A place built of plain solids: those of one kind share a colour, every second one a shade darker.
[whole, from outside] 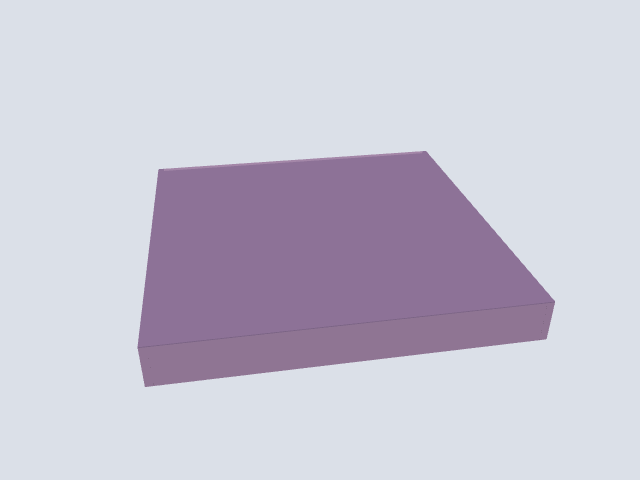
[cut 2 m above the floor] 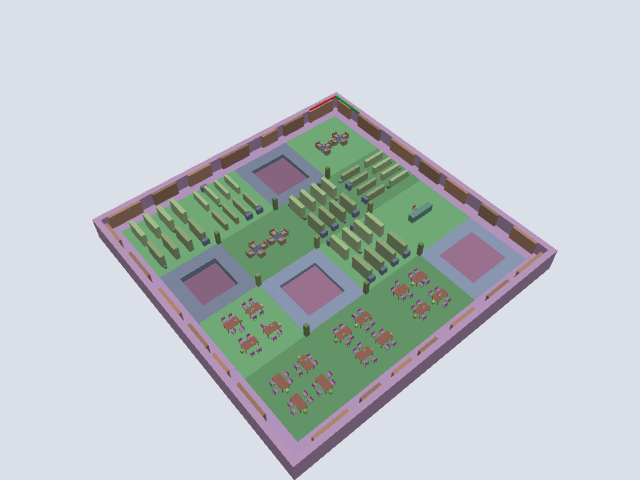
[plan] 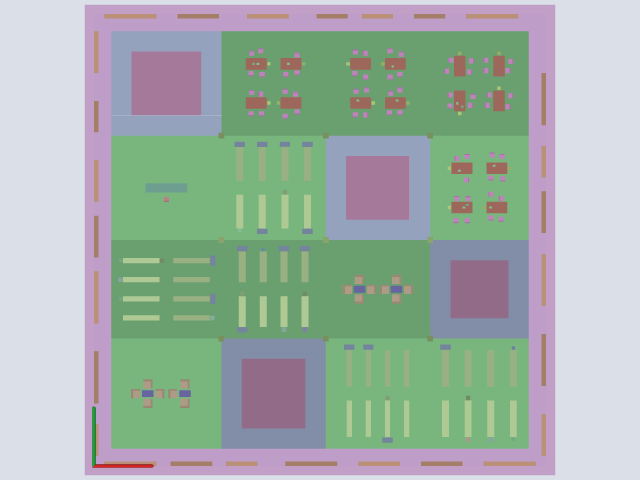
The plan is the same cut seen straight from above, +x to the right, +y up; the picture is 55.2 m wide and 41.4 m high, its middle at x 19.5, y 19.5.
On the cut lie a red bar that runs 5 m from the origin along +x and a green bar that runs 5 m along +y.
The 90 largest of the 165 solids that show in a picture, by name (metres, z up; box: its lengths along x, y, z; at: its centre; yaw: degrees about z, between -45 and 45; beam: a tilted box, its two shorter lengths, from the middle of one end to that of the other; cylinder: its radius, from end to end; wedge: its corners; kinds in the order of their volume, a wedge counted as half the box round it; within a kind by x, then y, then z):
{
 "floor_bay_1": {"box": [9.5, 9.5, 1.5], "at": [6.25, 6.25, -0.75]},
 "floor_bay_2": {"box": [9.5, 8.5, 1.5], "at": [6.25, 15.25, -0.75]},
 "floor_bay_3": {"box": [9.5, 9.0, 1.5], "at": [6.25, 24.0, -0.75]},
 "floor_bay_4": {"box": [9.0, 8.5, 1.5], "at": [15.5, 15.25, -0.75]},
 "floor_bay_5": {"box": [9.0, 9.0, 1.5], "at": [15.5, 24.0, -0.75]},
 "floor_bay_6": {"box": [9.0, 9.0, 1.5], "at": [15.5, 33.0, -0.75]},
 "floor_bay_7": {"box": [9.0, 9.5, 1.5], "at": [24.5, 6.25, -0.75]},
 "floor_bay_8": {"box": [9.0, 8.5, 1.5], "at": [24.5, 15.25, -0.75]},
 "floor_bay_9": {"box": [9.0, 9.0, 1.5], "at": [24.5, 33.0, -0.75]},
 "floor_bay_10": {"box": [8.5, 9.5, 1.5], "at": [33.25, 6.25, -0.75]},
 "floor_bay_11": {"box": [8.5, 9.0, 1.5], "at": [33.25, 24.0, -0.75]},
 "floor_bay_12": {"box": [8.5, 9.0, 1.5], "at": [33.25, 33.0, -0.75]},
 "wall_1": {"box": [0.8, 39.0, 4.8], "at": [-0.4, 19.5, 0.9]},
 "wall_2": {"box": [40.6, 0.8, 4.8], "at": [19.5, -0.4, 0.9]},
 "wall_3": {"box": [40.6, 0.8, 4.8], "at": [19.5, 39.4, 0.9]},
 "wall_4": {"box": [0.8, 39.0, 4.8], "at": [39.4, 19.5, 0.9]},
 "floor_aisle_1": {"box": [1.5, 36.0, 1.5], "at": [0.75, 19.5, -0.75]},
 "floor_aisle_2": {"box": [39.0, 1.5, 1.5], "at": [19.5, 0.75, -0.75]},
 "floor_aisle_3": {"box": [39.0, 1.5, 1.5], "at": [19.5, 38.25, -0.75]},
 "floor_aisle_4": {"box": [1.5, 36.0, 1.5], "at": [38.25, 19.5, -0.75]},
 "floor_rim_1": {"box": [1.75, 5.5, 1.5], "at": [2.37, 33.0, -0.75]},
 "floor_rim_2": {"box": [9.5, 1.75, 1.5], "at": [6.25, 29.37, -0.75]},
 "floor_rim_3": {"box": [9.5, 1.75, 1.5], "at": [6.25, 36.63, -0.75]},
 "floor_rim_4": {"box": [1.75, 5.5, 1.5], "at": [10.13, 33.0, -0.75]},
 "floor_rim_5": {"box": [1.75, 6.0, 1.5], "at": [11.87, 6.25, -0.75]},
 "floor_rim_6": {"box": [9.0, 1.75, 1.5], "at": [15.5, 2.37, -0.75]},
 "floor_rim_7": {"box": [9.0, 1.75, 1.5], "at": [15.5, 10.13, -0.75]},
 "floor_rim_8": {"box": [1.75, 6.0, 1.5], "at": [19.13, 6.25, -0.75]},
 "floor_rim_9": {"box": [1.75, 5.5, 1.5], "at": [20.87, 24.0, -0.75]},
 "floor_rim_10": {"box": [9.0, 1.75, 1.5], "at": [24.5, 20.37, -0.75]},
 "floor_rim_11": {"box": [9.0, 1.75, 1.5], "at": [24.5, 27.63, -0.75]},
 "floor_rim_12": {"box": [1.75, 5.5, 1.5], "at": [28.13, 24.0, -0.75]},
 "floor_rim_13": {"box": [1.75, 5.0, 1.5], "at": [29.87, 15.25, -0.75]},
 "floor_rim_14": {"box": [8.5, 1.75, 1.5], "at": [33.25, 11.87, -0.75]},
 "floor_rim_15": {"box": [8.5, 1.75, 1.5], "at": [33.25, 18.63, -0.75]},
 "floor_rim_16": {"box": [1.75, 5.0, 1.5], "at": [36.63, 15.25, -0.75]},
 "ceil_hall_1": {"box": [40.6, 40.6, 0.1], "at": [19.5, 19.5, 3.25]},
 "floor_well_1": {"box": [6.0, 5.5, 1.5], "at": [6.25, 33.0, -0.75]},
 "floor_well_2": {"box": [5.5, 6.0, 0.88], "at": [15.5, 6.25, -1.06]},
 "floor_well_3": {"box": [5.5, 5.5, 0.92], "at": [24.5, 24.0, -1.04]},
 "floor_well_4": {"box": [5.0, 5.0, 0.6], "at": [33.25, 15.25, -1.2]},
 "range_1": {"box": [0.6, 2.9, 2.1], "at": [12.57, 21.95, 1.05]},
 "range_2": {"box": [0.6, 2.9, 2.1], "at": [12.57, 26.05, 1.05]},
 "range_3": {"box": [0.6, 2.65, 2.1], "at": [12.8, 13.32, 1.05]},
 "range_4": {"box": [0.6, 2.65, 2.1], "at": [12.8, 17.18, 1.05]},
 "range_5": {"box": [0.6, 2.9, 2.1], "at": [14.53, 21.95, 1.05]},
 "range_6": {"box": [0.6, 2.9, 2.1], "at": [14.53, 26.05, 1.05]},
 "range_7": {"box": [0.6, 2.65, 2.1], "at": [14.6, 13.32, 1.05]},
 "range_8": {"box": [0.6, 2.65, 2.1], "at": [14.6, 17.18, 1.05]},
 "range_9": {"box": [0.6, 2.65, 2.1], "at": [16.4, 13.32, 1.05]},
 "range_10": {"box": [0.6, 2.65, 2.1], "at": [16.4, 17.18, 1.05]},
 "range_11": {"box": [0.6, 2.9, 2.1], "at": [16.48, 21.95, 1.05]},
 "range_12": {"box": [0.6, 2.9, 2.1], "at": [16.48, 26.05, 1.05]},
 "range_13": {"box": [0.6, 2.65, 2.1], "at": [18.2, 13.32, 1.05]},
 "range_14": {"box": [0.6, 2.65, 2.1], "at": [18.2, 17.18, 1.05]},
 "range_15": {"box": [0.6, 2.9, 2.1], "at": [18.43, 21.95, 1.05]},
 "range_16": {"box": [0.6, 2.9, 2.1], "at": [18.43, 26.05, 1.05]},
 "range_17": {"box": [0.6, 3.15, 2.1], "at": [30.32, 4.08, 1.05]},
 "range_18": {"box": [0.6, 3.15, 2.1], "at": [30.32, 8.43, 1.05]},
 "range_19": {"box": [0.6, 3.15, 2.1], "at": [32.27, 4.08, 1.05]},
 "range_20": {"box": [0.6, 3.15, 2.1], "at": [32.27, 8.43, 1.05]},
 "range_21": {"box": [0.6, 3.15, 2.1], "at": [34.23, 4.08, 1.05]},
 "range_22": {"box": [0.6, 3.15, 2.1], "at": [34.23, 8.43, 1.05]},
 "range_23": {"box": [0.6, 3.15, 2.1], "at": [36.17, 4.08, 1.05]},
 "range_24": {"box": [0.6, 3.15, 2.1], "at": [36.17, 8.43, 1.05]},
 "wallshelf_1": {"box": [0.4, 2.7, 2.1], "at": [0.2, 2.25, 1.05]},
 "wallshelf_2": {"box": [0.4, 4.5, 2.1], "at": [0.2, 7.65, 1.05]},
 "wallshelf_3": {"box": [0.4, 4.5, 2.1], "at": [0.2, 14.55, 1.05]},
 "wallshelf_4": {"box": [0.4, 3.6, 2.1], "at": [0.2, 19.8, 1.05]},
 "wallshelf_5": {"box": [0.4, 3.6, 2.1], "at": [0.2, 24.6, 1.05]},
 "wallshelf_6": {"box": [0.4, 2.7, 2.1], "at": [0.2, 30.15, 1.05]},
 "wallshelf_7": {"box": [0.4, 3.6, 2.1], "at": [0.2, 35.7, 1.05]},
 "wallshelf_8": {"box": [4.5, 0.4, 2.1], "at": [3.15, 0.2, 1.05]},
 "wallshelf_9": {"box": [4.5, 0.4, 2.1], "at": [3.15, 38.8, 1.05]},
 "wallshelf_10": {"box": [3.6, 0.4, 2.1], "at": [8.4, 0.2, 1.05]},
 "wallshelf_11": {"box": [3.6, 0.4, 2.1], "at": [9.0, 38.8, 1.05]},
 "wallshelf_12": {"box": [2.7, 0.4, 2.1], "at": [12.75, 0.2, 1.05]},
 "wallshelf_13": {"box": [3.6, 0.4, 2.1], "at": [15.0, 38.8, 1.05]},
 "wallshelf_14": {"box": [4.5, 0.4, 2.1], "at": [18.75, 0.2, 1.05]},
 "wallshelf_15": {"box": [2.7, 0.4, 2.1], "at": [20.55, 38.8, 1.05]},
 "wallshelf_16": {"box": [3.6, 0.4, 2.1], "at": [24.6, 0.2, 1.05]},
 "wallshelf_17": {"box": [3.6, 0.4, 2.1], "at": [30.0, 0.2, 1.05]},
 "wallshelf_18": {"box": [4.5, 0.4, 2.1], "at": [34.35, 38.8, 1.05]},
 "wallshelf_19": {"box": [4.5, 0.4, 2.1], "at": [35.85, 0.2, 1.05]},
 "wallshelf_20": {"box": [0.4, 3.6, 2.1], "at": [38.8, 2.7, 1.05]},
 "wallshelf_21": {"box": [0.4, 4.5, 2.1], "at": [38.8, 9.15, 1.05]},
 "wallshelf_22": {"box": [0.4, 4.5, 2.1], "at": [38.8, 16.05, 1.05]},
 "wallshelf_23": {"box": [0.4, 3.6, 2.1], "at": [38.8, 21.9, 1.05]},
 "wallshelf_24": {"box": [0.4, 4.5, 2.1], "at": [38.8, 31.65, 1.05]},
 "desk_counter_1": {"box": [3.6, 0.8, 1.05], "at": [6.25, 24.0, 0.53]}
}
